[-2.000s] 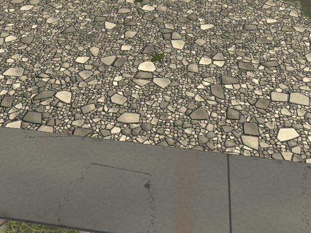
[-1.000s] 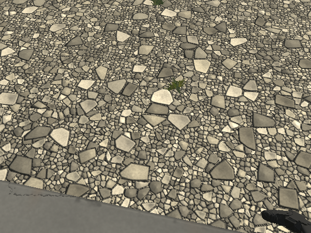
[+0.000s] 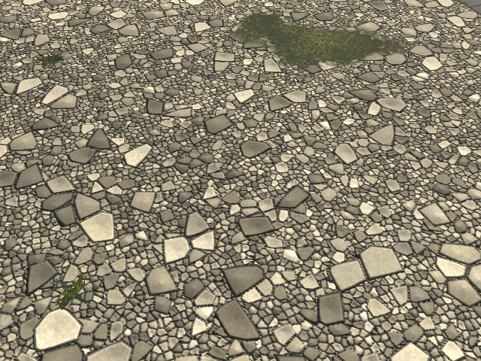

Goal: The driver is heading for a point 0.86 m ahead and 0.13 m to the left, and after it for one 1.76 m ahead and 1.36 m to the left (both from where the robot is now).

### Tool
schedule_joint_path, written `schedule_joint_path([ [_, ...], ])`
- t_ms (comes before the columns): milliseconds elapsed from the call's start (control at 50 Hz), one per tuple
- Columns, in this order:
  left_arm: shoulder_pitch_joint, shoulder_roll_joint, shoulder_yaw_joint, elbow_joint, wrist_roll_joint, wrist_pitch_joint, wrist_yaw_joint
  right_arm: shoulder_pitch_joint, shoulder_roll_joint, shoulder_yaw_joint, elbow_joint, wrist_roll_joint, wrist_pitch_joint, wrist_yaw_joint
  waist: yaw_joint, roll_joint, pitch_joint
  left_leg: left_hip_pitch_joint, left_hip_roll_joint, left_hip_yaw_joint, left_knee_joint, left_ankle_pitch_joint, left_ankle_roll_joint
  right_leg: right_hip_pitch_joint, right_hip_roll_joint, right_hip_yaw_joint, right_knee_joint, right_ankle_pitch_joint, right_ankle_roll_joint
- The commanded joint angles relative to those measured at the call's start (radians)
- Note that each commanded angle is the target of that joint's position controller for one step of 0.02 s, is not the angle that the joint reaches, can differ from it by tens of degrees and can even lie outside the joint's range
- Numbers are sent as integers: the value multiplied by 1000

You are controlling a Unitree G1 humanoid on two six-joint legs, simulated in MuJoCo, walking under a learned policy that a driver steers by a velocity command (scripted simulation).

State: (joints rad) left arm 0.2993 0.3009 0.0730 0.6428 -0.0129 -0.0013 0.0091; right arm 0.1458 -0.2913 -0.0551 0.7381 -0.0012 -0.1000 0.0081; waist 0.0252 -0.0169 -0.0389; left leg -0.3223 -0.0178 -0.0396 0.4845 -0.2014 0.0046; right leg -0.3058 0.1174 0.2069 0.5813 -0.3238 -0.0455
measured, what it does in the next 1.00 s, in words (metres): walks ahead: right foot, then left foot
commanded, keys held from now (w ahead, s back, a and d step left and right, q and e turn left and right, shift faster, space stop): w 0.46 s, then w+q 0.54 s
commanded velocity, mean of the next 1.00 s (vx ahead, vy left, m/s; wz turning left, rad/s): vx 0.49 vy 0.00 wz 0.12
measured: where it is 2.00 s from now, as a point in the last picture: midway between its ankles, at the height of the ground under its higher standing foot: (207, 226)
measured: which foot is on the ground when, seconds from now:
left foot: down 0.00-0.46, up 0.48-0.96, down 0.98-1.00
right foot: up 0.00-0.42, down 0.44-1.00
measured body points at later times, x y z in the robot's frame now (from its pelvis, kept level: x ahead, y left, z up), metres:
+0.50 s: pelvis +0.23 -0.04 -0.01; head +0.28 -0.04 +0.44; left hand +0.49 +0.17 -0.07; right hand +0.18 -0.32 -0.14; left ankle +0.06 +0.12 -0.68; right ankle +0.32 -0.14 -0.73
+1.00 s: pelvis +0.51 -0.01 -0.02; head +0.55 +0.01 +0.43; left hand +0.48 +0.28 -0.15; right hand +0.77 -0.20 -0.10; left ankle +0.62 +0.09 -0.74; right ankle +0.33 -0.14 -0.71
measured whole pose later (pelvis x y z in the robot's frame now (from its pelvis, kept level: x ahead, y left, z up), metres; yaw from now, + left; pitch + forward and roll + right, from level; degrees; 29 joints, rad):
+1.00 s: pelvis +0.51 -0.01 -0.02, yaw +12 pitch +2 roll -1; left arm 0.33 0.29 0.07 0.85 0.00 -0.04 0.02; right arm 0.08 -0.28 -0.05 0.64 0.02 -0.04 0.05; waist 0.04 0.01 0.05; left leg -0.53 -0.02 0.05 0.62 -0.13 0.11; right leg 0.03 -0.05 -0.22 0.62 -0.48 0.02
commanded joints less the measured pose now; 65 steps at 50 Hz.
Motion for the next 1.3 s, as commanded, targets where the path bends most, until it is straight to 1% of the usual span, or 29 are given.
schedule_joint_path([
  [20,-68,37,-4,-125,-19,-37,3,228,-249,-69,13,-34,-10,4,-82,278,41,366,407,-651,-295,-520,228,-528,-19,-44,344,-272,-10],
  [40,-79,114,15,-109,-17,-46,4,196,-192,-58,0,-7,-11,4,-79,199,109,343,407,-648,-297,-568,249,-601,-82,-20,451,-201,-1],
  [60,-79,127,21,-88,-10,-50,-2,179,-145,-44,-5,5,-10,1,-71,158,120,343,357,-556,-284,-494,220,-616,-97,-22,483,-118,5],
  [120,-108,87,13,-79,8,-63,-15,152,-120,-27,-10,-2,-1,-5,-57,133,103,292,269,-358,-317,-243,180,-555,-161,-95,450,65,30],
  [260,-289,1,-20,-116,0,-79,-32,248,-140,-22,49,14,12,-9,-125,135,98,248,202,-106,-328,155,169,-370,-162,-202,99,310,67],
  [380,-355,36,-12,-136,-16,-91,-62,304,-177,-30,92,29,36,-10,-109,148,120,335,275,-111,-271,309,154,-250,-132,-216,-67,255,9],
  [400,-314,58,-3,-127,-12,-92,-61,297,-190,-34,93,30,40,-13,-76,154,90,350,274,-94,-216,467,142,-170,-113,-229,-86,232,-12],
  [440,-60,132,36,-56,-2,-86,-43,279,-181,-28,85,26,43,-18,64,123,-85,246,204,-13,87,679,95,234,-113,-234,-111,273,-77],
  [460,140,213,54,-21,12,-75,-27,271,-116,-3,46,-10,36,-20,130,-33,-262,11,141,27,428,327,59,564,-341,17,-54,321,-146],
  [480,144,246,54,-6,15,-73,-35,396,-14,27,39,7,15,-13,54,-305,-389,-316,-16,-27,714,-371,17,782,-534,459,-189,76,-284],
  [500,124,143,31,-7,10,-71,-33,307,-132,-3,49,37,3,-9,96,-173,-281,-419,37,-105,803,-360,24,689,-501,436,-249,-32,-244],
  [520,61,114,18,-4,6,-73,-29,213,-161,-15,20,53,-2,-5,83,-127,-130,-455,76,-78,793,-263,31,550,-466,275,-272,31,-206],
  [540,1,95,10,-3,10,-76,-31,177,-143,-12,19,44,0,-9,49,-49,-60,-416,114,-60,750,-180,24,418,-422,175,-303,127,-185],
  [560,-44,71,5,1,17,-81,-34,165,-129,-16,19,29,7,-9,18,-47,-6,-387,136,-56,704,-126,15,321,-385,97,-339,188,-176],
  [600,-83,53,6,16,25,-99,-35,212,-85,-12,35,32,32,-8,-30,-81,15,-299,159,-63,678,-64,2,209,-357,0,-407,250,-172],
  [660,-91,67,14,54,25,-120,-32,176,-60,-12,18,27,55,-12,-47,-50,69,-343,157,-81,620,14,-19,150,-358,-116,-455,369,-173],
  [760,-76,100,21,93,23,-119,-16,28,-42,-2,-32,21,42,12,-5,-21,111,-326,130,-26,310,292,-8,164,-317,-287,-480,430,-131],
  [840,5,136,31,140,7,-96,-7,-104,-30,9,-101,22,41,38,47,5,146,-376,116,23,171,286,26,314,-367,-331,-451,477,-118],
  [920,10,179,43,151,-3,-57,7,-108,-69,-10,-154,22,47,59,10,-42,86,-300,39,116,136,96,85,445,-392,-380,-270,904,-79],
  [960,-8,198,46,142,-4,-39,19,81,-135,-49,-124,24,55,53,-104,-64,-33,-31,-41,153,112,44,138,400,-365,-411,20,1106,-47],
  [980,-13,183,36,131,0,-41,26,251,-199,-83,-86,25,63,36,-191,-16,-120,262,-23,68,60,87,184,214,-326,-418,281,936,-9],
  [1000,96,41,-10,81,35,-65,8,282,-317,-107,-82,30,64,21,-100,247,-221,669,250,-444,40,-8,361,-262,-155,-388,673,65,61],
  [1020,35,73,-16,70,18,-107,-10,296,-263,-87,-115,27,53,22,-135,190,-377,775,360,-824,-140,-124,449,-419,-56,-147,839,-269,63],
  [1040,-78,138,4,37,-24,-132,-23,271,-204,-69,-109,14,44,23,-163,123,-254,700,330,-683,-178,-101,381,-507,-120,-91,839,-188,39],
  [1060,-114,125,-5,20,-27,-144,-23,216,-180,-62,-112,15,38,22,-125,55,-139,548,288,-553,-183,-34,342,-499,-162,-103,753,-103,25],
  [1080,-119,118,-3,27,-4,-145,-15,148,-152,-53,-122,16,37,21,-76,0,-58,395,247,-451,-193,79,314,-449,-197,-113,655,-56,31],
  [1120,-85,128,8,36,19,-122,-12,82,-120,-41,-151,1,35,15,-16,40,-19,222,196,-362,-234,218,303,-325,-227,-112,567,-3,52],
  [1160,-71,102,3,40,29,-101,-9,81,-133,-45,-145,7,32,6,-1,44,-4,132,176,-302,-255,301,309,-293,-225,-136,489,29,88],
  [1300,-316,52,-22,-20,16,-103,-19,180,-176,-59,-100,21,49,-22,-93,94,39,38,96,-226,-231,136,218,-184,-134,-159,22,410,126],
])
Keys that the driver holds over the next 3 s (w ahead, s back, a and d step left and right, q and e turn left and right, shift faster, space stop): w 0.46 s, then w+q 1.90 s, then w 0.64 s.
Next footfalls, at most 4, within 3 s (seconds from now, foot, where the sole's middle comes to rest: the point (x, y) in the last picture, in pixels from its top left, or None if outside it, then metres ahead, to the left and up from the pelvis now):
0.44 right None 0.36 -0.15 -0.77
0.98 left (220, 318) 0.66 0.10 -0.77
1.46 right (257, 230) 0.98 -0.01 -0.77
1.98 left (147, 211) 1.04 0.38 -0.77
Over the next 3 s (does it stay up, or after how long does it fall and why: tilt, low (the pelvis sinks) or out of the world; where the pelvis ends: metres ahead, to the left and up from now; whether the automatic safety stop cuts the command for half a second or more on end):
stays up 1.29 0.68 -0.01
